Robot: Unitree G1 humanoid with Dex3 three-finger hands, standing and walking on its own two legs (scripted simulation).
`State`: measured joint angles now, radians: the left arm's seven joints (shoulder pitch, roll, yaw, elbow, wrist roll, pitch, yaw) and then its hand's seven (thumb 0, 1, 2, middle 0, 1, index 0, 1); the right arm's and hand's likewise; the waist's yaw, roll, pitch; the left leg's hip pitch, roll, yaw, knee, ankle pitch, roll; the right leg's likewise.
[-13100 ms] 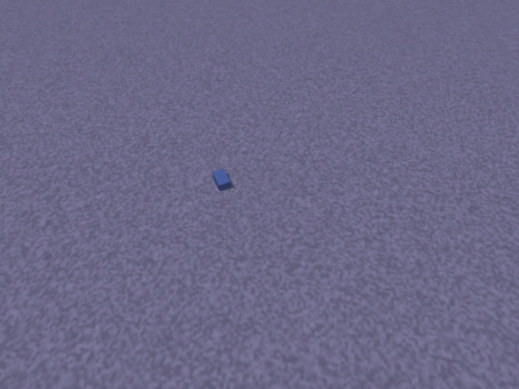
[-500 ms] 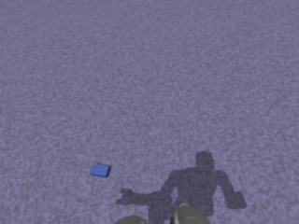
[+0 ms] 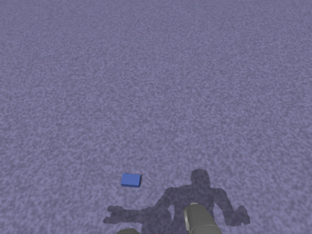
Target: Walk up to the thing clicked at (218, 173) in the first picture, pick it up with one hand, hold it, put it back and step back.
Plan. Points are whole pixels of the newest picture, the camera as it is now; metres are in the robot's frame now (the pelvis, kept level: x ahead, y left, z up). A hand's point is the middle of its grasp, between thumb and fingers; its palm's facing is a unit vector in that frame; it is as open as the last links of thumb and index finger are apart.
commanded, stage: walk up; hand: left
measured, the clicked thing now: (131, 180) +0.50 +0.19 -0.70
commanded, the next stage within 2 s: stand in 1.94 s
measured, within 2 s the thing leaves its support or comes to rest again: neither
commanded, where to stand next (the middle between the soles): +0.10 -0.01 m, yaw -7 degrees
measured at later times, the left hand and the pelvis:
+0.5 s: hand (80, 208) +0.21 +0.23 -0.10, palm faces -0.21 -0.91 -0.36, open 7.3 cm; pelvis +0.01 +0.02 +0.03, yaw -9 degrees
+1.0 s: hand out of the picture +0.15 +0.26 -0.11, palm faces -0.16 -0.93 -0.33, open 7.4 cm; pelvis +0.03 +0.02 +0.05, yaw -10 degrees
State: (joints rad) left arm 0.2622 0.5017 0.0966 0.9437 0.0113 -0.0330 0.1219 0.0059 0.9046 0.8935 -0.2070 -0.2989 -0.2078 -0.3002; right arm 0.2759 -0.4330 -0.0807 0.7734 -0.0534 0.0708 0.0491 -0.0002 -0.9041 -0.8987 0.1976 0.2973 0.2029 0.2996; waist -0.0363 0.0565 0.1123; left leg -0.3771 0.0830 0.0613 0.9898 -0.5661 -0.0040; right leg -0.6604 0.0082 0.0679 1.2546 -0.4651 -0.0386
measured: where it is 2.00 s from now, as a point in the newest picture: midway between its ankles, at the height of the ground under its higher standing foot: outside the picture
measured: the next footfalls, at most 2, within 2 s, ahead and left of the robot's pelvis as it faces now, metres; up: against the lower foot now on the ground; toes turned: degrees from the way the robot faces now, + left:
right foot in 0.44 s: +0.08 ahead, -0.11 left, +0.00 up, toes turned -9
left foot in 0.68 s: +0.12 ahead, +0.16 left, +0.00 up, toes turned -8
